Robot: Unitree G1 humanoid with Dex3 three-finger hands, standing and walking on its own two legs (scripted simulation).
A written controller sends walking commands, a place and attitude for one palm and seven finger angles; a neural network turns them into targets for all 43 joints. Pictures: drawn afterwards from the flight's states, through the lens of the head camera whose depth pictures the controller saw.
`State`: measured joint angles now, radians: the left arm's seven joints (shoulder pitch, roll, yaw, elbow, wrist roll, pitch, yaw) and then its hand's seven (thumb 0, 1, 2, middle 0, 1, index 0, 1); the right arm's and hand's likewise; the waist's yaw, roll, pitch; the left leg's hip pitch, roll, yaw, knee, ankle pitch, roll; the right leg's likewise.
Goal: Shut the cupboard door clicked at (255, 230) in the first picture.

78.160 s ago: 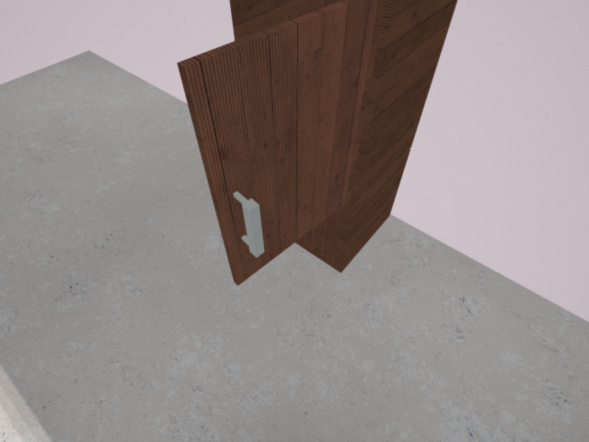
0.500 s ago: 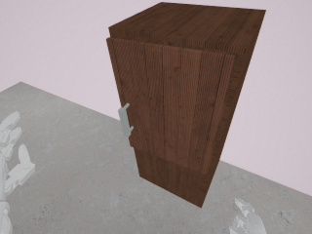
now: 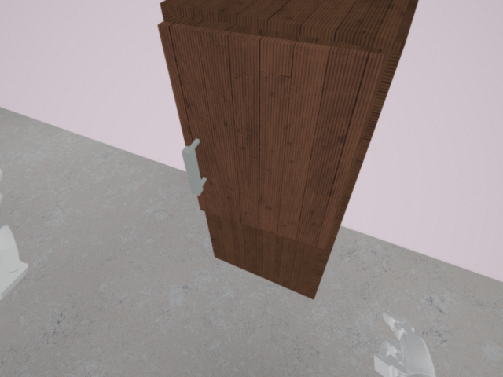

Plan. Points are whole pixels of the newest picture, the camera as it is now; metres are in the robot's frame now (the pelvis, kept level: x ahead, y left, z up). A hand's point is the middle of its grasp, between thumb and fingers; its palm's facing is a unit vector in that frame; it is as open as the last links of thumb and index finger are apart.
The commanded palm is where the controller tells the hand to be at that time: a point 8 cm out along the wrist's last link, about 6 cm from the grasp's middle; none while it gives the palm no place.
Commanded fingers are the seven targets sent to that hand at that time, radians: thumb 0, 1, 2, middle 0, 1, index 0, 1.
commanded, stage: step back with the hand held close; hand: left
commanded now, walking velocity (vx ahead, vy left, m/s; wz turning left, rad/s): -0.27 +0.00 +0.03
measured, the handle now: (196, 167) +0.64 +0.19 -0.10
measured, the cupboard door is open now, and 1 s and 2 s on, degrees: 4 4 4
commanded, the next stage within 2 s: stop stepping back and stand still in 0.80 s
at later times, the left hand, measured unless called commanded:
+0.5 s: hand out of the picture +0.11 +0.26 +0.17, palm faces +0.50 -0.77 -0.40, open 7.5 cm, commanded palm +0.04 +0.29 +0.18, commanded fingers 0.00 0.90 0.90 -0.20 -0.30 -0.20 -0.30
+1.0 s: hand out of the picture +0.00 +0.27 +0.18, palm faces +0.52 -0.79 -0.33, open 7.5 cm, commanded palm -0.06 +0.31 +0.18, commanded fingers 0.00 0.90 0.90 -0.20 -0.30 -0.20 -0.30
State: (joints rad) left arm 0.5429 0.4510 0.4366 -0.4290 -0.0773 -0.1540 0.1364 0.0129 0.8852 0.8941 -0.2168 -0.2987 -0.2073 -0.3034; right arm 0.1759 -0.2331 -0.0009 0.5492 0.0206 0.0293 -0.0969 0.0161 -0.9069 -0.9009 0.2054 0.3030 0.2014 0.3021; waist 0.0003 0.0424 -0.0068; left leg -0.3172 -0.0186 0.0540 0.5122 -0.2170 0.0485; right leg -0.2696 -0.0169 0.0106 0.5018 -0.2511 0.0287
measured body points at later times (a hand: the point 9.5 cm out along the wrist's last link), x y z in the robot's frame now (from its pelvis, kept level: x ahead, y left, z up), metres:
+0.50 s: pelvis -0.08 -0.01 -0.01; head -0.09 +0.00 +0.44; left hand +0.07 +0.30 +0.19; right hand +0.08 -0.26 -0.09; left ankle +0.03 +0.09 -0.73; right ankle +0.01 -0.14 -0.74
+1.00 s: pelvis -0.18 +0.00 -0.02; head -0.21 +0.02 +0.43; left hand -0.04 +0.31 +0.19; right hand +0.02 -0.22 -0.08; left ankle +0.03 +0.09 -0.73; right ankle -0.24 -0.15 -0.74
